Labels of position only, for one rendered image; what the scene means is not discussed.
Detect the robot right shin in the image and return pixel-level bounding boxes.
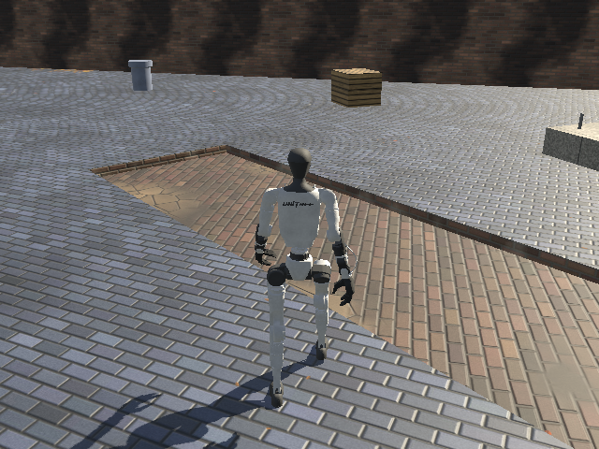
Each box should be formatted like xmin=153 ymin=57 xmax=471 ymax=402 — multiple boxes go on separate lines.
xmin=315 ymin=294 xmax=329 ymax=348

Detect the right robot hand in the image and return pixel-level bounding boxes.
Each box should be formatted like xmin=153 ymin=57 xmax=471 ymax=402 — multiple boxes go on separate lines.
xmin=332 ymin=276 xmax=355 ymax=306

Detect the robot left foot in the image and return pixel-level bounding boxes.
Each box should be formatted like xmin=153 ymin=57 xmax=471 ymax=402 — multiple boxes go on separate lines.
xmin=270 ymin=381 xmax=284 ymax=408

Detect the robot right upper arm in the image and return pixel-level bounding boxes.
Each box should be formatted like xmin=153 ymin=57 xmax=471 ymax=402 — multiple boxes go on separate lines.
xmin=318 ymin=188 xmax=341 ymax=242

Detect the robot right forearm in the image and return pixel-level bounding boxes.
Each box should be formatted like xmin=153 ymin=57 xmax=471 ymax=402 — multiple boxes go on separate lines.
xmin=332 ymin=228 xmax=352 ymax=279

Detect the robot left upper arm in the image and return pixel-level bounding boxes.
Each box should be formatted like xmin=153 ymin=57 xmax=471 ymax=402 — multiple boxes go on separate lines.
xmin=257 ymin=188 xmax=281 ymax=237

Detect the left robot hand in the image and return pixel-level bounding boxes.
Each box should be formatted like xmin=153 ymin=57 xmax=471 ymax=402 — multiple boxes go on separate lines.
xmin=255 ymin=249 xmax=277 ymax=266

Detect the robot left forearm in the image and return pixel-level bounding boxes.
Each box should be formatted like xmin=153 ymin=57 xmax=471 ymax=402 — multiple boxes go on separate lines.
xmin=255 ymin=224 xmax=268 ymax=253

